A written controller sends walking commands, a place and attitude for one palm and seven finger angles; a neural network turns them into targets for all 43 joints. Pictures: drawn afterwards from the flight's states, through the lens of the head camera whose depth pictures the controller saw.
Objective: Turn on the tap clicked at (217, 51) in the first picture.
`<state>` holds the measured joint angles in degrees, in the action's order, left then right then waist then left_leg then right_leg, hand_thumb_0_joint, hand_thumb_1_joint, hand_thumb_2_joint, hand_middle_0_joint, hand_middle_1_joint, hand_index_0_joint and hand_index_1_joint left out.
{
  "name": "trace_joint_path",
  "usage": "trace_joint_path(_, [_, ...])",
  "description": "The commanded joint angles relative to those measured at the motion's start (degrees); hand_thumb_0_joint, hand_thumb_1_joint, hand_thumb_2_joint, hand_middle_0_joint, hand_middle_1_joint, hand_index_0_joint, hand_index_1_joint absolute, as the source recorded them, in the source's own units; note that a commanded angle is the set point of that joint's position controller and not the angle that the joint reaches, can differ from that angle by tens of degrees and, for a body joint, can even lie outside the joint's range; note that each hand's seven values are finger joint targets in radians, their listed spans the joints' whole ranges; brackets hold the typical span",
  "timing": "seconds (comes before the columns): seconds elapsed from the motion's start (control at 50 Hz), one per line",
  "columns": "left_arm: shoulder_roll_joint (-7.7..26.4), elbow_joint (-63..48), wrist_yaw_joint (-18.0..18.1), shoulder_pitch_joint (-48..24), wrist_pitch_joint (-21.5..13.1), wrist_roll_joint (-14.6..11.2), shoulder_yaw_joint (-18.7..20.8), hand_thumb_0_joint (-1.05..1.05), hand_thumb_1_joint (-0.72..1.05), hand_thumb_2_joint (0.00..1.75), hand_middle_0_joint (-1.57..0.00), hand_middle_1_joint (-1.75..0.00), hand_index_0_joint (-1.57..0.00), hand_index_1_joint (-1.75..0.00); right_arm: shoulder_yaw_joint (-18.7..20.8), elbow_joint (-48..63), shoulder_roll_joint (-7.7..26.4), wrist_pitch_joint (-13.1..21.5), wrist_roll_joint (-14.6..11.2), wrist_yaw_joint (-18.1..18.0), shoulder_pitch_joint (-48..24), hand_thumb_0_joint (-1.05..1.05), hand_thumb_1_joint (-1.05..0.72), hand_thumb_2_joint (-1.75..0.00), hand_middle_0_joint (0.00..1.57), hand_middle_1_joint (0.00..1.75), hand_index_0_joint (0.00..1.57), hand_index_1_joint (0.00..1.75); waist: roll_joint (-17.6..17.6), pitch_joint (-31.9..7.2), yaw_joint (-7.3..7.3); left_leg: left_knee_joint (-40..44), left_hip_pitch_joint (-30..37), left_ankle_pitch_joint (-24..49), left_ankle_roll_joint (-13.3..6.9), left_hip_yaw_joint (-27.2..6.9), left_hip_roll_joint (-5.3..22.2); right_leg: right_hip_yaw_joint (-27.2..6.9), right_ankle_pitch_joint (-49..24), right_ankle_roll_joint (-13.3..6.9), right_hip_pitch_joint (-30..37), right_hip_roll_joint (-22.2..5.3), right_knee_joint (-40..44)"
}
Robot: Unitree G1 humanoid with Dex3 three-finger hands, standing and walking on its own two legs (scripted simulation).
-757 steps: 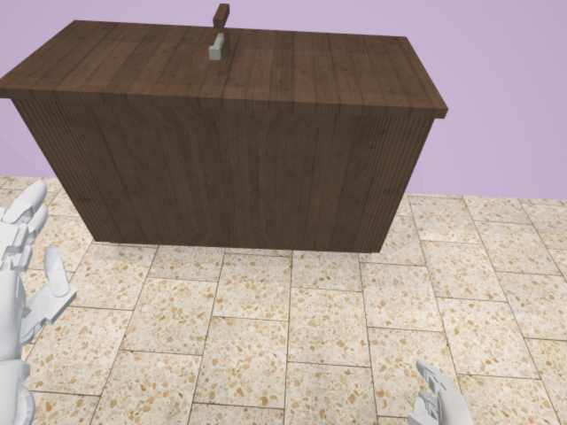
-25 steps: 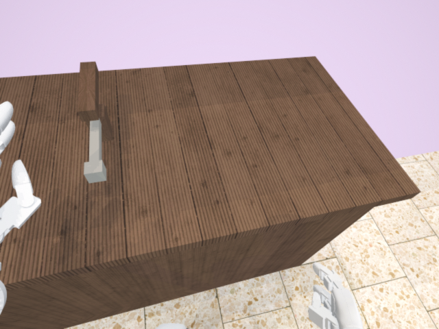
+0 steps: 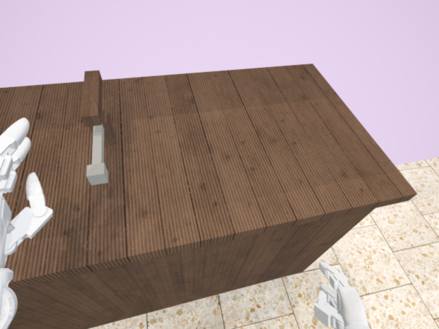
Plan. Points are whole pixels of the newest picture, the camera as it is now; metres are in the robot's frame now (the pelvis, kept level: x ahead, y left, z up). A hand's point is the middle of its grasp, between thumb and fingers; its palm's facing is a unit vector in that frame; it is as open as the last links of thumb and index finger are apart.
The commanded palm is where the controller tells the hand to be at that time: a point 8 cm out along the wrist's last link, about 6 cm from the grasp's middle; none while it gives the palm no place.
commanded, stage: shuffle to correct the standing spot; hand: left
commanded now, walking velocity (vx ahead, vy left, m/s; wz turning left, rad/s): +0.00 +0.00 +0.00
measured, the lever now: (97, 174) +0.34 +0.25 +0.07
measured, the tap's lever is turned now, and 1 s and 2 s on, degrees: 0 0 0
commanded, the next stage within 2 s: come to a stop and stand still in 0.60 s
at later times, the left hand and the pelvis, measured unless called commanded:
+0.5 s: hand (85, 216) +0.22 +0.20 +0.16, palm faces +0.33 -0.86 -0.40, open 7.4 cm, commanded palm +0.16 +0.24 +0.17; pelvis -0.01 -0.04 +0.00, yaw -1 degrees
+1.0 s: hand (90, 212) +0.22 +0.19 +0.17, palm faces +0.33 -0.82 -0.47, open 7.4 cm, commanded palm +0.15 +0.23 +0.17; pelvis -0.01 -0.05 +0.00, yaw +1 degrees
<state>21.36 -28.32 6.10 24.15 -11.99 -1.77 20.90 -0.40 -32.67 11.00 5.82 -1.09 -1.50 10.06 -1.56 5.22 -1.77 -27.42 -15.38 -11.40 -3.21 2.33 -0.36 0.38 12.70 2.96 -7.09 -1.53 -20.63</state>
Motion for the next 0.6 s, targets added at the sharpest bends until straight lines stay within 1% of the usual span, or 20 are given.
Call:
trace_joint_path(0.0, [9.12,-12.61,1.06,-4.32,-3.52,-0.35,5.48,0.0,0.9,0.9,-0.2,-0.3,-0.2,-0.3,3.23,8.88,8.17,3.01,-0.25,-0.7,-4.33,0.0,-0.9,-0.9,0.2,0.3,0.2,0.3,5.8,-10.76,0.75,6.24,5.99,2.27,1.61,-5.28,5.1,-0.53,-8.3,-3.79,0.06,-1.53,1.88])
trace_joint_path(0.02, [9.02,-12.78,1.08,-4.13,-3.55,-0.33,5.27,0.0,0.9,0.9,-0.2,-0.3,-0.2,-0.3,3.19,9.08,8.01,3.04,-0.3,-0.67,-4.22,0.0,-0.9,-0.9,0.2,0.3,0.2,0.3,6.54,-10.73,0.73,6.61,5.81,1.58,1.65,-5.5,5.09,-0.52,-7.56,-3.82,0.26,-1.51,1.67])
trace_joint_path(0.04, [10.38,-11.99,1.35,-3.25,-3.27,-0.22,6.75,0.0,0.9,0.9,-0.2,-0.3,-0.2,-0.3,2.87,8.91,7.83,3.02,-0.5,-0.77,-5.23,0.0,-0.9,-0.9,0.2,0.3,0.2,0.3,6.16,-10.42,0.46,6.7,5.63,1.49,1.57,-5.43,5.1,-0.04,-7.24,-3.56,-0.13,-1.36,1.86])
trace_joint_path(0.06, [7.95,-10.94,0.92,-3.37,-3.14,-0.58,4.53,0.0,0.9,0.9,-0.2,-0.3,-0.2,-0.3,2.71,8.89,7.69,2.79,-0.2,-0.75,-4.43,0.0,-0.9,-0.9,0.2,0.3,0.2,0.3,5.07,-9.64,0.74,7.41,5.03,0.14,1.59,-5.73,5.14,0.07,-6.15,-3.48,-0.48,-0.89,2.45])
trace_joint_path(0.08, [9.21,-12.44,0.94,-4.42,-3.22,-0.62,5.37,0.0,0.9,0.9,-0.2,-0.3,-0.2,-0.3,3.05,9.37,7.58,2.99,-0.48,-0.83,-4.51,0.0,-0.9,-0.9,0.2,0.3,0.2,0.3,5.41,-9.33,0.81,7.84,5.56,-0.07,1.71,-6.01,5.64,-0.28,-5.82,-3.49,-0.71,-0.8,2.29])
trace_joint_path(0.14, [10.25,-11.78,0.88,-4.17,-2.88,-0.76,6.78,0.0,0.9,0.9,-0.2,-0.3,-0.2,-0.3,2.92,9.17,7.45,2.93,-0.75,-0.76,-4.85,0.0,-0.9,-0.9,0.2,0.3,0.2,0.3,7.07,-8.95,0.63,9.78,5.82,-0.3,2.09,-6.88,6.87,0.62,-4.07,-3.01,-1.47,0.44,1.22])
trace_joint_path(0.16, [8.46,-11.25,0.55,-4.19,-2.73,-1.09,5.12,0.0,0.9,0.9,-0.2,-0.3,-0.2,-0.3,2.99,9.4,7.52,2.64,-0.42,-0.65,-4.24,0.0,-0.9,-0.9,0.2,0.3,0.2,0.3,7.54,-9.23,0.77,10.0,5.6,-1.02,1.81,-6.74,7.17,0.78,-3.7,-2.89,-1.21,0.63,1.42])
trace_joint_path(0.24, [9.92,-11.19,0.52,-3.12,-2.31,-1.23,6.69,0.0,0.9,0.9,-0.2,-0.3,-0.2,-0.3,3.17,9.86,7.15,2.8,-0.87,-0.23,-4.44,0.0,-0.9,-0.9,0.2,0.3,0.2,0.3,6.91,-9.34,0.62,9.36,5.72,-1.21,1.88,-6.55,7.96,0.6,-3.44,-2.82,-1.55,0.66,1.52])
trace_joint_path(0.26, [7.96,-10.51,0.1,-3.23,-2.08,-1.53,4.86,0.0,0.9,0.9,-0.2,-0.3,-0.2,-0.3,3.19,9.91,7.38,2.49,-0.47,-0.04,-3.81,0.0,-0.9,-0.9,0.2,0.3,0.2,0.3,6.94,-9.33,0.83,9.44,5.11,-1.95,1.79,-6.48,7.86,0.62,-3.3,-2.79,-1.41,0.89,1.91])
trace_joint_path(0.28, [9.32,-12.89,0.19,-4.24,-2.26,-1.52,5.79,0.0,0.9,0.9,-0.2,-0.3,-0.2,-0.3,3.58,10.52,7.19,2.71,-0.66,0.03,-3.97,0.0,-0.9,-0.9,0.2,0.3,0.2,0.3,7.35,-9.86,0.81,8.46,5.63,-1.03,1.71,-6.27,8.15,0.13,-4.12,-2.89,-1.12,0.36,1.7])
trace_joint_path(0.32, [9.31,-12.72,0.11,-3.23,-2.19,-1.69,6.01,0.0,0.9,0.9,-0.2,-0.3,-0.2,-0.3,3.73,10.49,7.19,2.7,-0.65,0.15,-3.35,0.0,-0.9,-0.9,0.2,0.3,0.2,0.3,6.14,-10.28,0.84,7.2,6.13,0.02,1.88,-5.76,7.99,-0.2,-4.88,-3.08,-1.7,0.22,1.87])
trace_joint_path(0.34, [10.55,-12.92,0.28,-2.39,-1.93,-1.6,7.26,0.0,0.9,0.9,-0.2,-0.3,-0.2,-0.3,3.46,10.28,6.96,2.58,-0.9,0.13,-4.16,0.0,-0.9,-0.9,0.2,0.3,0.2,0.3,7.13,-10.54,0.74,6.99,6.68,1.45,2.0,-5.3,7.78,0.16,-5.28,-3.03,-2.24,0.41,1.83])
trace_joint_path(0.36, [8.73,-12.36,-0.12,-2.26,-1.76,-2.02,5.53,0.0,0.9,0.9,-0.2,-0.3,-0.2,-0.3,3.43,10.4,7.07,2.28,-0.52,0.2,-3.53,0.0,-0.9,-0.9,0.2,0.3,0.2,0.3,6.82,-10.34,0.91,6.8,6.19,1.53,1.87,-5.12,7.62,0.19,-5.6,-2.93,-2.38,0.69,2.08])
trace_joint_path(0.42, [9.97,-14.05,-0.3,-2.17,-1.83,-2.27,6.83,0.0,0.9,0.9,-0.2,-0.3,-0.2,-0.3,4.05,10.92,7.1,2.46,-0.55,0.05,-3.09,0.0,-0.9,-0.9,0.2,0.3,0.2,0.3,6.73,-10.88,0.87,4.62,6.9,4.76,1.96,-4.66,8.08,-0.72,-8.05,-3.23,-2.61,-0.02,1.3])
trace_joint_path(0.44, [11.22,-13.84,-0.13,-1.52,-1.49,-2.16,8.03,0.0,0.9,0.9,-0.2,-0.3,-0.2,-0.3,3.73,10.59,6.83,2.4,-0.75,-0.04,-3.97,0.0,-0.9,-0.9,0.2,0.3,0.2,0.3,6.98,-10.9,0.79,4.31,7.4,5.37,2.01,-4.22,7.81,-0.68,-8.11,-3.16,-3.42,0.08,1.57])
trace_joint_path(0.46, [9.26,-13.17,-0.51,-1.48,-1.33,-2.56,6.23,0.0,0.9,0.9,-0.2,-0.3,-0.2,-0.3,3.74,10.41,7.12,2.06,-0.4,-0.01,-2.99,0.0,-0.9,-0.9,0.2,0.3,0.2,0.3,6.18,-10.89,1.01,4.25,6.87,5.58,2.0,-4.17,7.52,-0.35,-8.42,-3.08,-3.17,0.52,1.65])
trace_joint_path(0.48, [10.52,-14.99,-0.56,-2.34,-1.53,-2.6,7.18,0.0,0.9,0.9,-0.2,-0.3,-0.2,-0.3,4.34,11.13,7.22,2.33,-0.55,-0.14,-3.38,0.0,-0.9,-0.9,0.2,0.3,0.2,0.3,6.72,-10.97,0.95,3.38,7.4,6.32,1.97,-3.95,8.0,-1.19,-9.42,-3.25,-3.6,-0.03,1.2])
trace_joint_path(0.54, [11.27,-13.54,-0.59,0.35,-0.96,-2.87,8.5,0.0,0.9,0.9,-0.2,-0.3,-0.2,-0.3,4.1,10.81,6.83,2.07,-0.71,-0.42,-3.55,0.0,-0.9,-0.9,0.2,0.3,0.2,0.3,4.26,-11.16,0.91,1.8,7.72,7.96,2.02,-3.42,7.8,-1.47,-11.01,-3.38,-4.37,-0.39,1.32])
trace_joint_path(0.56, [9.76,-12.86,-0.93,0.2,-0.84,-3.14,6.9,0.0,0.9,0.9,-0.2,-0.3,-0.2,-0.3,4.08,10.57,7.17,1.73,-0.35,-0.41,-2.6,0.0,-0.9,-0.9,0.2,0.3,0.2,0.3,3.89,-11.45,1.12,1.56,7.35,8.32,2.08,-2.85,7.33,-0.93,-11.26,-3.14,-4.16,0.02,1.37])
trace_joint_path(0.58, [11.18,-14.51,-0.92,-0.67,-0.96,-3.22,7.96,0.0,0.9,0.9,-0.2,-0.3,-0.2,-0.3,4.58,11.3,7.19,1.96,-0.43,-0.58,-3.24,0.0,-0.9,-0.9,0.2,0.3,0.2,0.3,4.47,-11.24,0.96,0.87,7.35,8.2,2.12,-2.82,7.62,-1.84,-11.82,-3.2,-4.44,-0.63,1.15])
